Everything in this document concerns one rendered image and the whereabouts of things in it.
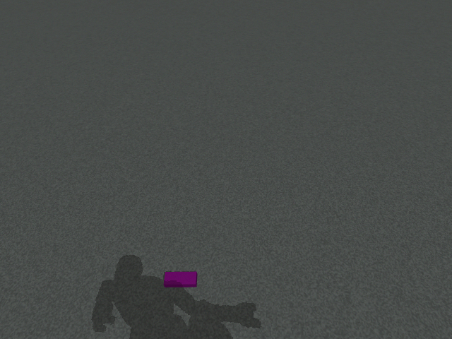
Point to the small box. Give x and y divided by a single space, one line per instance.
180 279

